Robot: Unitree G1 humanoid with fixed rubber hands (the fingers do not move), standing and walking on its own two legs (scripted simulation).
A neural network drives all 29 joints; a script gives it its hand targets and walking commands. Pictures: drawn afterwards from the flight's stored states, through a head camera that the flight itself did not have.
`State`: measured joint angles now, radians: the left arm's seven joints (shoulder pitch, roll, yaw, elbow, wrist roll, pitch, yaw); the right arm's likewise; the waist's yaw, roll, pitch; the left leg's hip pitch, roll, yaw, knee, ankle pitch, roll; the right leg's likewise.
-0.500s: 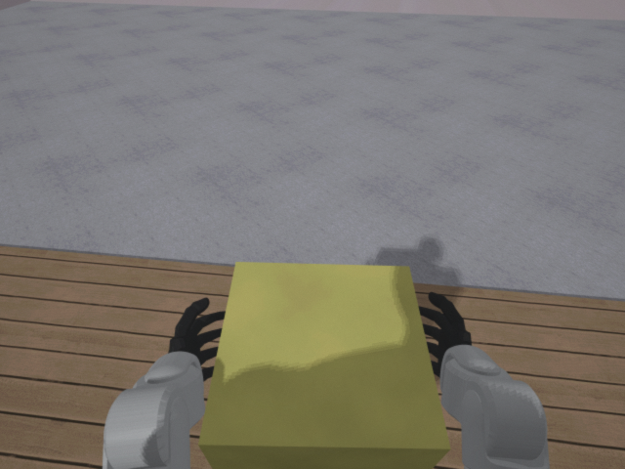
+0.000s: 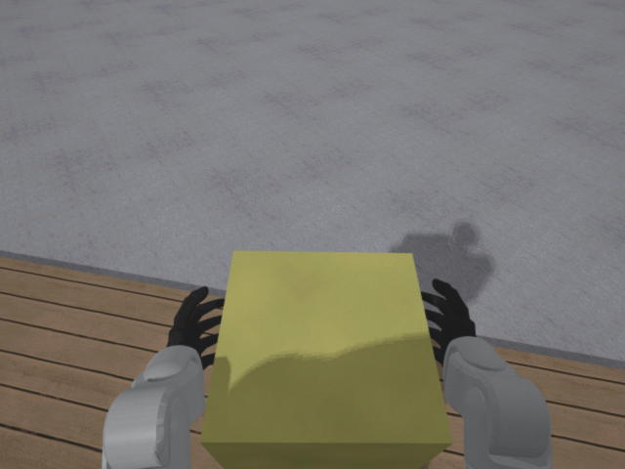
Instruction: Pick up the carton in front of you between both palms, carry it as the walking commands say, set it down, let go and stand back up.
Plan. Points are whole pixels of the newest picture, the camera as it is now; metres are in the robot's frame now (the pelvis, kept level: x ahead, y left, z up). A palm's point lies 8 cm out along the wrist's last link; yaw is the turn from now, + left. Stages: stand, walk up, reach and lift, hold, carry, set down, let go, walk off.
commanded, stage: carry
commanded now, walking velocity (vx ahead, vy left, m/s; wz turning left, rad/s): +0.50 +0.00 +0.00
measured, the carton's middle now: (320, 376) +0.25 +0.01 +0.01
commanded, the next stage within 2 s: none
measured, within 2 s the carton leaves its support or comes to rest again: neither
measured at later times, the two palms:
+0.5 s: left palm (234, 154) +0.62 +0.16 +0.09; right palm (403, 157) +0.60 -0.13 +0.10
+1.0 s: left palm (261, 101) +0.87 +0.15 +0.07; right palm (392, 99) +0.87 -0.15 +0.08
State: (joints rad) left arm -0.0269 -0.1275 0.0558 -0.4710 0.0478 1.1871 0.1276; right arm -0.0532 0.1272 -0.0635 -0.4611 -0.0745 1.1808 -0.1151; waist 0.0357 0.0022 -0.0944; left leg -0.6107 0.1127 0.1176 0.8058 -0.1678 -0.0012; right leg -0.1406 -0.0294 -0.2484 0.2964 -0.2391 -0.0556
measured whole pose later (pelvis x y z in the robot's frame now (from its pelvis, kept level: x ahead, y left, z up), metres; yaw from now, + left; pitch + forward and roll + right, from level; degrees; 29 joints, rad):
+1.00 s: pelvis +0.51 +0.01 -0.02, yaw -2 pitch +5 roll +0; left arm -0.57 -0.09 0.26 -0.11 0.03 1.10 0.16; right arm -0.60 0.09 -0.28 -0.08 -0.04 1.08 -0.16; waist 0.00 -0.01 0.08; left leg -0.33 0.01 0.05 0.63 -0.36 0.02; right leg -0.46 -0.01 -0.17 0.60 -0.22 -0.09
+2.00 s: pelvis +0.52 +0.02 -0.02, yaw -2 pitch +2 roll +0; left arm -0.53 -0.07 0.25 0.07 0.05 1.17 0.15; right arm -0.55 0.09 -0.26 0.09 -0.09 1.14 -0.15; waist -0.01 0.02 -0.13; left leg -0.21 -0.01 0.06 0.57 -0.39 0.05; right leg -0.37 -0.02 -0.14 0.62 -0.38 -0.05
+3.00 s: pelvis +0.98 +0.01 -0.10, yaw -1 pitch +3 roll +2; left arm -0.52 -0.11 0.25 -0.04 0.09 1.14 0.14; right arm -0.58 0.04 -0.23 0.06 -0.01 1.10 -0.15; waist -0.04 0.00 -0.09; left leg -0.22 -0.01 0.06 1.16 -0.64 0.04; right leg -0.46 0.01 -0.10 0.54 -0.18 -0.09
